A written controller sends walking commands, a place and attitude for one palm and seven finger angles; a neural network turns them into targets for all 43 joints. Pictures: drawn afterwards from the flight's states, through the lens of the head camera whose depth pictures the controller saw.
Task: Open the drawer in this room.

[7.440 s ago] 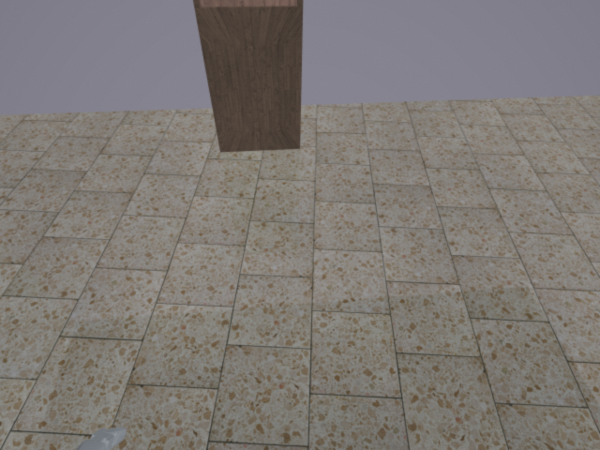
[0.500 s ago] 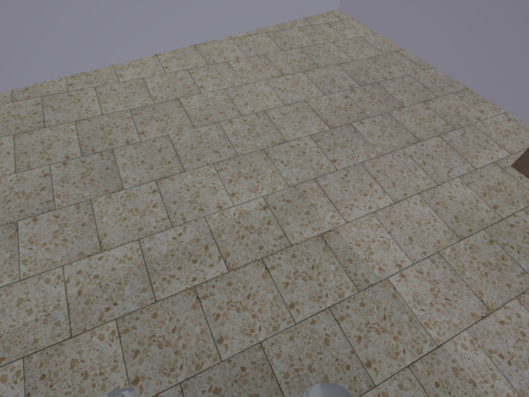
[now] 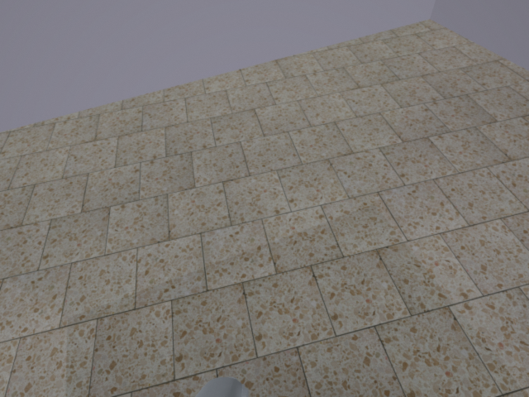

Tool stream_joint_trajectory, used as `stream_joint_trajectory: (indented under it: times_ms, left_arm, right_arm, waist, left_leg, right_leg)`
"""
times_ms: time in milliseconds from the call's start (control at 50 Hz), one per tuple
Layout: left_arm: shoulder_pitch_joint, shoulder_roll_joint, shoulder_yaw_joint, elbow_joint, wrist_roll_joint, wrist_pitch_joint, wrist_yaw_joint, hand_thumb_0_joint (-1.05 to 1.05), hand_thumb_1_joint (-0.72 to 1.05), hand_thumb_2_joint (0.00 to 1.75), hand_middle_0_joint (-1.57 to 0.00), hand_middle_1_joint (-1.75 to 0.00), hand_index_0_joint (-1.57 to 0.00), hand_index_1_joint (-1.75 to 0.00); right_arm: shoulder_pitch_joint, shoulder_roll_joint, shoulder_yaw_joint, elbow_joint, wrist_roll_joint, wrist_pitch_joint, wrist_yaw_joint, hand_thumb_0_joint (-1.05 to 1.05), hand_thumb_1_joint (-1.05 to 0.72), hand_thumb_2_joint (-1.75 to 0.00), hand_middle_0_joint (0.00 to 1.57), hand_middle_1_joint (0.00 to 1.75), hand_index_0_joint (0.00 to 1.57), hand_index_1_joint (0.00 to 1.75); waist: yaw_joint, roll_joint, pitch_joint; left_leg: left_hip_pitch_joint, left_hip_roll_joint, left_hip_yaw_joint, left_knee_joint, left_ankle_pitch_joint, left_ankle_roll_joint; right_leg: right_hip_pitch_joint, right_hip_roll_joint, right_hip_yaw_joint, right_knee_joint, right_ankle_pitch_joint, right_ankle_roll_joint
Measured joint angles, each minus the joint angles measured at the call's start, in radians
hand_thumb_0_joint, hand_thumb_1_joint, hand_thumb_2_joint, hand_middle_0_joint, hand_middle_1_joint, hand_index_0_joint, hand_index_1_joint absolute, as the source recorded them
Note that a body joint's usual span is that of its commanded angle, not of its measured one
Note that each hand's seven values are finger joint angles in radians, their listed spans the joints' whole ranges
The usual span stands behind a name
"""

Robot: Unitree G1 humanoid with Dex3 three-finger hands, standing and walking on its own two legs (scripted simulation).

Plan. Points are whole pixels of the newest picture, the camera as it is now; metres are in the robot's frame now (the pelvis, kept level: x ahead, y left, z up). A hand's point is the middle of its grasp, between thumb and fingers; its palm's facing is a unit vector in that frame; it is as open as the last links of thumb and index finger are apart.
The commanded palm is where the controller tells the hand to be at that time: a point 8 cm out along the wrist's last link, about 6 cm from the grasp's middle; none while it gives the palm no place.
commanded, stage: turn or walk to find it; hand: left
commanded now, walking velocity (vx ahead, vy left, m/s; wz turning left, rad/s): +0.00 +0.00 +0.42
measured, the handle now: out of the picture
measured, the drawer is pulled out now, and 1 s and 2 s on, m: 0.00 0.00 0.00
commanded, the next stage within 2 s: none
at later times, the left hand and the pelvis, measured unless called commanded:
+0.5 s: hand out of the picture -0.04 +0.28 -0.18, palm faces +0.25 -0.94 -0.23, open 7.4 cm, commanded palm none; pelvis -0.03 +0.06 +0.00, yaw +12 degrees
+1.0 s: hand out of the picture -0.01 +0.21 -0.14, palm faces +0.36 -0.89 -0.28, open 7.4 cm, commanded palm none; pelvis -0.05 +0.00 +0.00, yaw +24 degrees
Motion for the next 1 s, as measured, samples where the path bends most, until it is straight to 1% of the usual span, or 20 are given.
stream_joint_trajectory:
  times_ms: [60, 140, 240, 280, 300, 320, 360, 400, 440, 520, 620, 700, 780, 820, 840, 860, 880, 920, 960, 1000]
  left_arm:
    - [0.020, -0.003, -0.003, 0.007, 0.003, -0.007, -0.001, 0.01, 0.91, 0.90, -0.20, -0.30, -0.20, -0.30]
    - [0.045, -0.002, -0.004, 0.016, 0.010, -0.012, -0.003, 0.01, 0.91, 0.90, -0.20, -0.30, -0.20, -0.30]
    - [0.069, 0.021, 0.004, 0.035, 0.018, -0.006, -0.006, 0.01, 0.91, 0.90, -0.20, -0.30, -0.20, -0.30]
    - [0.076, 0.037, 0.011, 0.046, 0.015, -0.001, -0.006, 0.01, 0.91, 0.90, -0.20, -0.30, -0.20, -0.30]
    - [0.082, 0.047, 0.015, 0.050, 0.011, 0.003, -0.007, 0.01, 0.91, 0.90, -0.20, -0.30, -0.20, -0.30]
    - [0.079, 0.062, 0.020, 0.055, 0.005, 0.012, -0.007, 0.01, 0.91, 0.90, -0.20, -0.30, -0.20, -0.30]
    - [0.071, 0.084, 0.027, 0.064, 0.003, 0.035, -0.002, 0.01, 0.91, 0.90, -0.20, -0.30, -0.20, -0.30]
    - [0.062, 0.095, 0.032, 0.070, 0.003, 0.050, -0.001, 0.01, 0.91, 0.90, -0.20, -0.30, -0.20, -0.30]
    - [0.045, 0.100, 0.036, 0.069, 0.003, 0.052, -0.006, 0.01, 0.91, 0.90, -0.20, -0.30, -0.20, -0.30]
    - [0.006, 0.104, 0.038, 0.046, 0.003, 0.041, -0.012, 0.01, 0.91, 0.90, -0.20, -0.30, -0.20, -0.30]
    - [-0.042, 0.098, 0.038, 0.018, 0.002, 0.039, -0.009, 0.01, 0.91, 0.90, -0.20, -0.30, -0.20, -0.30]
    - [-0.079, 0.083, 0.034, -0.003, 0.000, 0.041, -0.007, 0.01, 0.91, 0.90, -0.20, -0.30, -0.19, -0.30]
    - [-0.109, 0.060, 0.025, -0.023, -0.005, 0.035, -0.007, 0.01, 0.91, 0.90, -0.20, -0.30, -0.20, -0.30]
    - [-0.117, 0.048, 0.019, -0.033, -0.009, 0.026, -0.007, 0.01, 0.91, 0.90, -0.20, -0.30, -0.20, -0.30]
    - [-0.118, 0.043, 0.016, -0.038, -0.011, 0.020, -0.007, 0.01, 0.91, 0.90, -0.20, -0.30, -0.20, -0.30]
    - [-0.116, 0.037, 0.013, -0.042, -0.010, 0.012, -0.006, 0.01, 0.91, 0.90, -0.20, -0.30, -0.20, -0.30]
    - [-0.116, 0.025, 0.010, -0.039, -0.006, 0.004, -0.003, 0.01, 0.91, 0.90, -0.20, -0.30, -0.20, -0.30]
    - [-0.101, 0.010, -0.002, -0.041, -0.002, -0.002, -0.002, 0.01, 0.91, 0.90, -0.20, -0.30, -0.20, -0.30]
    - [-0.081, -0.001, -0.005, -0.038, -0.002, 0.002, -0.001, 0.01, 0.91, 0.90, -0.20, -0.30, -0.20, -0.30]
    - [-0.065, -0.008, -0.006, -0.030, -0.002, 0.005, 0.000, 0.01, 0.91, 0.90, -0.20, -0.30, -0.20, -0.30]
  right_arm:
    - [-0.009, -0.008, 0.002, 0.009, 0.000, 0.008, -0.001, 0.01, -0.91, -0.90, 0.19, 0.30, 0.19, 0.30]
    - [-0.041, -0.008, 0.011, 0.020, 0.003, 0.017, -0.003, 0.01, -0.91, -0.90, 0.19, 0.30, 0.19, 0.30]
    - [-0.099, 0.007, 0.030, 0.006, 0.012, 0.005, -0.004, 0.01, -0.91, -0.90, 0.19, 0.30, 0.19, 0.30]
    - [-0.117, 0.015, 0.038, -0.009, 0.015, -0.009, -0.004, 0.01, -0.91, -0.90, 0.19, 0.30, 0.19, 0.30]
    - [-0.122, 0.018, 0.041, -0.018, 0.014, -0.019, -0.002, 0.01, -0.91, -0.90, 0.19, 0.30, 0.19, 0.30]
    - [-0.131, 0.029, 0.042, -0.022, 0.012, -0.030, -0.002, 0.01, -0.91, -0.90, 0.19, 0.30, 0.19, 0.30]
    - [-0.139, 0.046, 0.052, -0.031, 0.011, -0.041, -0.002, 0.01, -0.91, -0.90, 0.19, 0.30, 0.19, 0.30]
    - [-0.138, 0.057, 0.059, -0.038, 0.008, -0.045, -0.010, 0.01, -0.91, -0.90, 0.20, 0.30, 0.20, 0.30]
    - [-0.132, 0.064, 0.064, -0.042, 0.007, -0.047, -0.018, 0.00, -0.91, -0.90, 0.20, 0.30, 0.20, 0.30]
    - [-0.110, 0.073, 0.069, -0.039, 0.009, -0.050, -0.021, 0.00, -0.91, -0.90, 0.20, 0.30, 0.20, 0.30]
    - [-0.063, 0.080, 0.066, -0.030, 0.006, -0.049, -0.019, 0.00, -0.90, -0.90, 0.20, 0.30, 0.20, 0.30]
    - [-0.023, 0.077, 0.056, -0.017, 0.001, -0.041, -0.017, 0.00, -0.90, -0.90, 0.20, 0.30, 0.20, 0.30]
    - [0.011, 0.064, 0.045, -0.005, -0.004, -0.032, -0.017, 0.01, -0.90, -0.90, 0.20, 0.30, 0.20, 0.30]
    - [0.026, 0.056, 0.039, 0.001, -0.003, -0.027, -0.017, 0.01, -0.90, -0.90, 0.20, 0.30, 0.20, 0.30]
    - [0.035, 0.052, 0.036, 0.004, -0.001, -0.025, -0.016, 0.01, -0.90, -0.90, 0.20, 0.30, 0.20, 0.30]
    - [0.042, 0.047, 0.032, 0.008, 0.002, -0.023, -0.015, 0.01, -0.90, -0.90, 0.20, 0.30, 0.20, 0.30]
    - [0.041, 0.038, 0.027, 0.014, 0.006, -0.020, -0.015, 0.01, -0.91, -0.90, 0.20, 0.30, 0.20, 0.30]
    - [0.046, 0.028, 0.018, 0.019, 0.006, -0.007, -0.015, 0.01, -0.91, -0.90, 0.20, 0.30, 0.20, 0.30]
    - [0.049, 0.020, 0.010, 0.023, 0.002, 0.006, -0.010, 0.01, -0.91, -0.90, 0.20, 0.30, 0.20, 0.30]
    - [0.048, 0.012, 0.004, 0.026, 0.000, 0.009, -0.004, 0.01, -0.91, -0.90, 0.20, 0.30, 0.20, 0.30]
  waist:
    - [0.009, -0.006, 0.006]
    - [0.030, -0.023, 0.018]
    - [0.061, -0.054, 0.036]
    - [0.066, -0.067, 0.037]
    - [0.066, -0.072, 0.033]
    - [0.068, -0.094, 0.036]
    - [0.078, -0.115, 0.039]
    - [0.078, -0.110, 0.029]
    - [0.071, -0.100, 0.024]
    - [0.062, -0.087, 0.019]
    - [0.039, -0.076, 0.011]
    - [0.014, -0.059, 0.010]
    - [-0.013, -0.036, 0.014]
    - [-0.020, -0.025, 0.013]
    - [-0.021, -0.023, 0.009]
    - [-0.019, -0.018, 0.007]
    - [-0.020, 0.002, 0.013]
    - [-0.024, 0.012, 0.013]
    - [-0.023, 0.011, 0.005]
    - [-0.023, 0.011, 0.003]
  left_leg:
    - [0.026, 0.032, 0.003, -0.007, -0.002, -0.017]
    - [0.088, 0.054, 0.022, -0.112, -0.053, -0.024]
    - [0.189, 0.050, 0.077, -0.342, -0.094, -0.009]
    - [0.243, 0.043, 0.100, -0.479, -0.028, 0.002]
    - [0.275, 0.041, 0.109, -0.557, 0.027, 0.020]
    - [0.275, 0.025, 0.114, -0.562, 0.031, 0.050]
    - [0.272, 0.014, 0.114, -0.546, 0.017, 0.087]
    - [0.285, 0.015, 0.105, -0.569, 0.024, 0.101]
    - [0.300, 0.013, 0.091, -0.607, 0.049, 0.105]
    - [0.322, 0.000, 0.068, -0.673, 0.097, 0.114]
    - [0.318, -0.020, 0.038, -0.701, 0.127, 0.118]
    - [0.296, -0.031, 0.010, -0.696, 0.139, 0.112]
    - [0.260, -0.041, -0.020, -0.674, 0.146, 0.097]
    - [0.236, -0.048, -0.035, -0.656, 0.147, 0.085]
    - [0.223, -0.054, -0.041, -0.642, 0.144, 0.077]
    - [0.206, -0.058, -0.047, -0.618, 0.136, 0.068]
    - [0.189, -0.052, -0.056, -0.572, 0.093, 0.060]
    - [0.127, -0.058, -0.044, -0.389, -0.051, 0.044]
    - [0.069, -0.052, -0.022, -0.187, -0.077, 0.032]
    - [0.037, -0.026, -0.007, -0.052, -0.044, 0.018]
  right_leg:
    - [0.006, -0.013, -0.033, 0.001, -0.005, 0.000]
    - [0.000, -0.034, -0.067, 0.017, -0.014, 0.008]
    - [-0.023, -0.063, -0.101, 0.059, -0.028, 0.031]
    - [-0.037, -0.076, -0.118, 0.095, -0.044, 0.047]
    - [-0.051, -0.084, -0.126, 0.130, -0.060, 0.058]
    - [-0.076, -0.098, -0.106, 0.190, -0.087, 0.068]
    - [-0.139, -0.082, -0.033, 0.351, -0.213, 0.082]
    - [-0.194, -0.060, 0.011, 0.486, -0.233, 0.091]
    - [-0.234, -0.049, 0.040, 0.570, -0.194, 0.097]
    - [-0.276, -0.047, 0.082, 0.614, -0.119, 0.112]
    - [-0.272, -0.041, 0.107, 0.564, -0.099, 0.123]
    - [-0.239, -0.022, 0.108, 0.467, -0.130, 0.120]
    - [-0.182, 0.008, 0.103, 0.329, -0.145, 0.105]
    - [-0.136, 0.024, 0.099, 0.223, -0.108, 0.097]
    - [-0.103, 0.028, 0.094, 0.147, -0.062, 0.093]
    - [-0.074, 0.032, 0.087, 0.077, -0.018, 0.070]
    - [-0.067, 0.041, 0.074, 0.067, -0.005, 0.039]
    - [-0.060, 0.032, 0.051, 0.071, -0.012, 0.007]
    - [-0.042, 0.016, 0.032, 0.050, -0.008, -0.001]
    - [-0.025, 0.006, 0.014, 0.025, 0.004, -0.001]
